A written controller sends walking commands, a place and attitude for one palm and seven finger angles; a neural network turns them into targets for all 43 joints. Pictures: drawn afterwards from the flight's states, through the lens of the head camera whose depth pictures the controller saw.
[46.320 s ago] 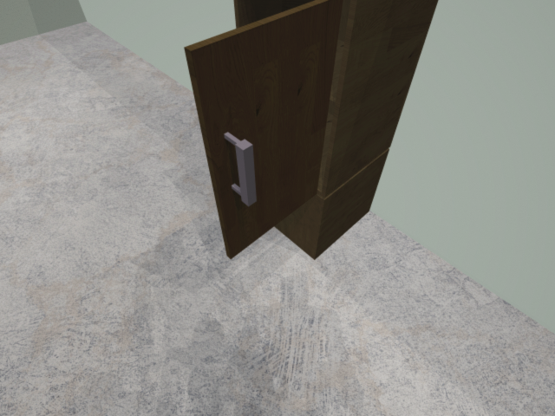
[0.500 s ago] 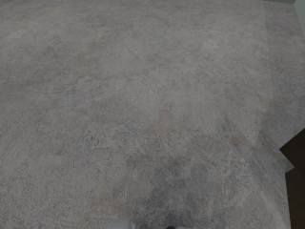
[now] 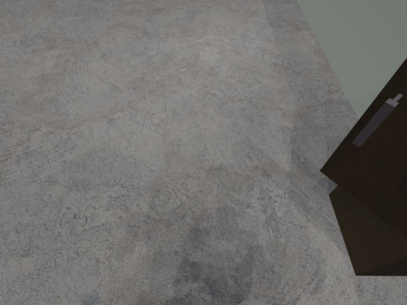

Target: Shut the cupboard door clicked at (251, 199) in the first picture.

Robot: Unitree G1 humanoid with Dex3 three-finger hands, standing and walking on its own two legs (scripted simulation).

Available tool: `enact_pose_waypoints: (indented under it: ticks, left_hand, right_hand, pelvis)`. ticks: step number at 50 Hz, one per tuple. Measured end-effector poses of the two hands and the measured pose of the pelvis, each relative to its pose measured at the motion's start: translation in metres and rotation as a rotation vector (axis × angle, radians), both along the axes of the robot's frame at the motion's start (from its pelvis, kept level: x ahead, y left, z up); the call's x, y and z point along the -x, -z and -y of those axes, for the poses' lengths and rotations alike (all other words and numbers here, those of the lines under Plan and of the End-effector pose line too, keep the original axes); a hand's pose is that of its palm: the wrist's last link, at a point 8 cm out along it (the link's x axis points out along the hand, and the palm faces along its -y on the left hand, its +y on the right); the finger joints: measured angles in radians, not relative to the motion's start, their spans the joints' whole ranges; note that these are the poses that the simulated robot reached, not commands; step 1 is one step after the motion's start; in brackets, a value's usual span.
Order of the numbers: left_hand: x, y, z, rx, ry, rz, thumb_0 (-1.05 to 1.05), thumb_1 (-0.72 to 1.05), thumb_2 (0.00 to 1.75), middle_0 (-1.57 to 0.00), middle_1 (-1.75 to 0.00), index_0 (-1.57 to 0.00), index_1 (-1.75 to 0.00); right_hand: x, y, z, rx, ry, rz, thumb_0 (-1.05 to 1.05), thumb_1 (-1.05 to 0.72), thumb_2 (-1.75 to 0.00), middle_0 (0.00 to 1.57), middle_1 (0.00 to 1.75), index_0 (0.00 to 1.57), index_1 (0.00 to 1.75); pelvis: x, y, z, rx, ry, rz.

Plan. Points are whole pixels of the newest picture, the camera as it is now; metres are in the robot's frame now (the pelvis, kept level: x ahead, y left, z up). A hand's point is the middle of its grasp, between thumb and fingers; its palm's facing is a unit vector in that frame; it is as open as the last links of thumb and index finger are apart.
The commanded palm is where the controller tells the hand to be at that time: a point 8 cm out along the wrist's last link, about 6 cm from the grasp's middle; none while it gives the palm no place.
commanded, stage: turn to face it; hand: left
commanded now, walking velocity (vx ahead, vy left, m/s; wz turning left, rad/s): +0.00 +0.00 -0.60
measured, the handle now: (377, 121) +0.59 -0.44 -0.01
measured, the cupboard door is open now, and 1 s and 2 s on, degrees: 40 40 40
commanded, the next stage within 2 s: take the last steps up to it in 1.28 s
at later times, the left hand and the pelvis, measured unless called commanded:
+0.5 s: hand (122, 290) +0.16 +0.20 -0.18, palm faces -0.25 -0.95 -0.20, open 7.4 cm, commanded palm none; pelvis +0.03 +0.02 -0.01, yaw -17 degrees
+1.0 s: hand (157, 269) +0.21 +0.12 -0.16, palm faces -0.52 -0.81 -0.26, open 7.4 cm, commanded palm none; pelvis +0.02 +0.00 +0.00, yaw -33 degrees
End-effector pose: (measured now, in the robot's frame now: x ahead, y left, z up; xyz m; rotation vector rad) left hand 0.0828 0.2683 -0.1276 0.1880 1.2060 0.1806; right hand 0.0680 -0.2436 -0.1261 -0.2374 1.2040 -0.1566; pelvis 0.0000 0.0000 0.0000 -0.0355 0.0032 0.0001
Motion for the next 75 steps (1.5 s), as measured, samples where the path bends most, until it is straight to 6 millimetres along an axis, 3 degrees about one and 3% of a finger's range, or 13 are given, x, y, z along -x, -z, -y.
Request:
enact_pose_waypoints:
  ticks: [5, 11, 16, 21, 29, 35, 42, 46, 52, 58, 61, 68, 75]
  left_hand:
    - [-0.044, 0.001, 0.023, -0.043, 0.107, 0.079, 0.01, 0.91, 0.90, -0.20, -0.30, -0.19, -0.29]
    - [-0.052, -0.004, 0.042, -0.038, 0.168, 0.052, 0.01, 0.91, 0.90, -0.20, -0.30, -0.20, -0.29]
    - [-0.055, 0.004, 0.044, -0.002, 0.218, 0.005, 0.01, 0.91, 0.90, -0.20, -0.30, -0.20, -0.30]
    - [-0.070, 0.023, 0.029, 0.034, 0.249, -0.017, 0.01, 0.90, 0.90, -0.20, -0.30, -0.20, -0.30]
    - [-0.107, 0.013, 0.021, 0.039, 0.334, -0.023, 0.01, 0.91, 0.90, -0.20, -0.30, -0.20, -0.29]
    - [-0.135, 0.002, 0.044, 0.023, 0.436, -0.003, 0.01, 0.91, 0.90, -0.20, -0.30, -0.19, -0.29]
    - [-0.158, 0.000, 0.090, -0.021, 0.563, 0.081, 0.01, 0.91, 0.90, -0.20, -0.30, -0.19, -0.29]
    - [-0.151, -0.005, 0.100, -0.027, 0.593, 0.059, 0.01, 0.91, 0.90, -0.20, -0.30, -0.20, -0.29]
    - [-0.147, 0.003, 0.101, -0.001, 0.624, 0.003, 0.01, 0.91, 0.90, -0.20, -0.30, -0.20, -0.30]
    - [-0.162, 0.027, 0.089, 0.039, 0.632, -0.039, 0.01, 0.91, 0.90, -0.20, -0.30, -0.20, -0.30]
    - [-0.170, 0.028, 0.086, 0.037, 0.656, -0.065, 0.01, 0.91, 0.90, -0.20, -0.30, -0.20, -0.29]
    - [-0.185, 0.013, 0.091, 0.033, 0.701, -0.067, 0.01, 0.91, 0.90, -0.20, -0.30, -0.19, -0.29]
    - [-0.186, 0.006, 0.121, 0.017, 0.785, -0.052, 0.01, 0.91, 0.90, -0.19, -0.30, -0.19, -0.29]
  right_hand:
    - [0.026, 0.026, 0.032, -0.012, 0.096, -0.046, 0.00, -0.90, -0.90, 0.20, 0.30, 0.20, 0.30]
    - [0.031, 0.017, 0.046, 0.012, 0.162, -0.054, 0.01, -0.91, -0.90, 0.20, 0.30, 0.20, 0.30]
    - [0.024, 0.003, 0.039, 0.022, 0.201, 0.001, 0.00, -0.91, -0.90, 0.20, 0.30, 0.20, 0.30]
    - [0.022, -0.001, 0.019, 0.057, 0.234, 0.048, 0.00, -0.90, -0.90, 0.20, 0.30, 0.20, 0.30]
    - [0.060, -0.014, -0.014, 0.046, 0.310, -0.014, 0.00, -0.90, -0.90, 0.20, 0.30, 0.20, 0.30]
    - [0.099, -0.006, -0.019, 0.007, 0.427, -0.054, 0.00, -0.90, -0.90, 0.20, 0.30, 0.20, 0.30]
    - [0.146, 0.028, 0.001, -0.036, 0.556, -0.097, 0.00, -0.90, -0.90, 0.20, 0.30, 0.20, 0.30]
    - [0.147, 0.022, 0.009, -0.021, 0.596, -0.090, 0.01, -0.90, -0.90, 0.20, 0.30, 0.20, 0.30]
    - [0.130, 0.005, 0.010, 0.008, 0.623, -0.016, 0.00, -0.91, -0.90, 0.20, 0.30, 0.20, 0.30]
    - [0.112, -0.001, -0.008, 0.060, 0.638, 0.027, 0.00, -0.90, -0.90, 0.20, 0.30, 0.20, 0.30]
    - [0.114, -0.008, -0.024, 0.062, 0.648, 0.017, 0.00, -0.90, -0.90, 0.20, 0.30, 0.20, 0.30]
    - [0.137, -0.012, -0.059, 0.011, 0.717, -0.056, 0.00, -0.90, -0.90, 0.20, 0.30, 0.20, 0.30]
    - [0.180, 0.006, -0.079, -0.064, 0.824, -0.106, 0.00, -0.90, -0.90, 0.20, 0.30, 0.20, 0.30]
  pelvis:
    - [-0.006, 0.018, 0.016, -0.020, 0.059, -0.004]
    - [-0.006, 0.008, 0.016, -0.031, 0.124, -0.006]
    - [-0.012, 0.005, 0.007, -0.037, 0.179, -0.015]
    - [-0.022, 0.014, -0.014, -0.018, 0.236, -0.027]
    - [-0.027, -0.001, -0.024, 0.005, 0.340, -0.017]
    - [-0.026, -0.003, -0.020, 0.010, 0.419, -0.015]
    - [-0.019, 0.016, -0.001, -0.017, 0.499, -0.012]
    - [-0.018, 0.009, -0.001, -0.024, 0.541, -0.008]
    - [-0.027, 0.004, -0.004, -0.031, 0.587, -0.008]
    - [-0.045, 0.013, -0.019, -0.015, 0.636, -0.015]
    - [-0.049, 0.008, -0.024, -0.006, 0.667, -0.014]
    - [-0.051, -0.005, -0.028, 0.008, 0.715, -0.017]
    - [-0.043, -0.002, -0.019, 0.000, 0.761, -0.008]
